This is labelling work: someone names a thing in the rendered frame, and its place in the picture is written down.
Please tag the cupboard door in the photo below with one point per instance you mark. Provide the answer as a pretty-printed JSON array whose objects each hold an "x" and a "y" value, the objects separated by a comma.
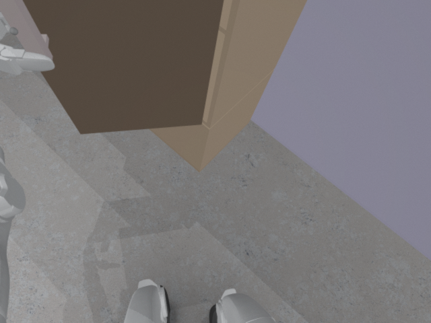
[{"x": 123, "y": 65}]

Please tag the handle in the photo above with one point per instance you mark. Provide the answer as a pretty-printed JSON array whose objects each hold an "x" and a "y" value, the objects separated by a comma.
[{"x": 17, "y": 16}]

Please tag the right robot shin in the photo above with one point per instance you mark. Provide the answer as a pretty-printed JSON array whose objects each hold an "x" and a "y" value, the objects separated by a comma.
[{"x": 227, "y": 292}]

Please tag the robot left hand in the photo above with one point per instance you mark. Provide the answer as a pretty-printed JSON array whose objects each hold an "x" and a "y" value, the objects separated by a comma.
[{"x": 16, "y": 60}]

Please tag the left robot upper arm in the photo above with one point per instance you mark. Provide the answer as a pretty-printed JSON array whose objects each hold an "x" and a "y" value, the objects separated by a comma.
[{"x": 12, "y": 202}]

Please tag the right robot thigh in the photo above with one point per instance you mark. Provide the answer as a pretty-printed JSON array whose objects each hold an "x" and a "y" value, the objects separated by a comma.
[{"x": 241, "y": 308}]

